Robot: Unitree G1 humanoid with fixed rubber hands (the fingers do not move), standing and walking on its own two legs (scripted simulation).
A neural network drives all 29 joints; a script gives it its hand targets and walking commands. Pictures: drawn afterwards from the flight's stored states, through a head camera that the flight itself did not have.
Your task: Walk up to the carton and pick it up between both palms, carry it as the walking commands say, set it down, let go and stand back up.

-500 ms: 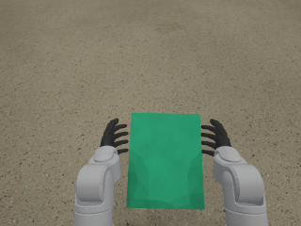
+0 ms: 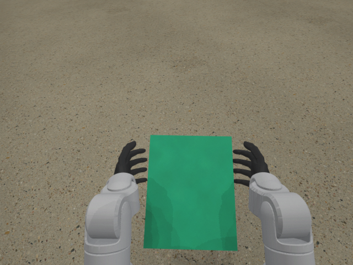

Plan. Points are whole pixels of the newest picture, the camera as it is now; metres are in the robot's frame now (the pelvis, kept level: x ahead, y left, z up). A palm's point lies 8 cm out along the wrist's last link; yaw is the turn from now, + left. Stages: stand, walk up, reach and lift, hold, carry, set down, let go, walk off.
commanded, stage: carry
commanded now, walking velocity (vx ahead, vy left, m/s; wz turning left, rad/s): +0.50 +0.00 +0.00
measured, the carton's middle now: (188, 189) +0.30 +0.00 +0.01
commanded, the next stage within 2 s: none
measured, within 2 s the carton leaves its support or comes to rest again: neither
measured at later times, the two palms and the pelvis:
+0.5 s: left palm (133, 97) +0.55 +0.15 +0.11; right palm (223, 94) +0.55 -0.10 +0.11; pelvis +0.26 +0.02 +0.01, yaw -1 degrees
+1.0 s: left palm (145, 77) +0.63 +0.13 +0.12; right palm (228, 77) +0.62 -0.13 +0.12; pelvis +0.35 +0.00 +0.02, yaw +0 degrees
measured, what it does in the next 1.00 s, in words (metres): walks ahead: right foot, then left foot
